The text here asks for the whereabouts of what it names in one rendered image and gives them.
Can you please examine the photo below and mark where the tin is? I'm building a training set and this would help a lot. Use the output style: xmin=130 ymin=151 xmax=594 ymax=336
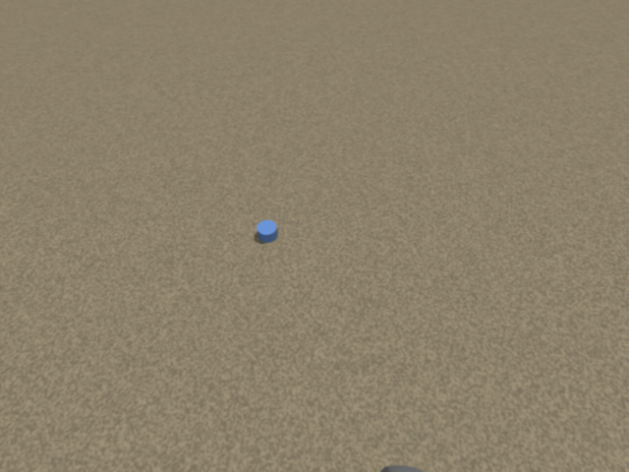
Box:
xmin=257 ymin=220 xmax=278 ymax=243

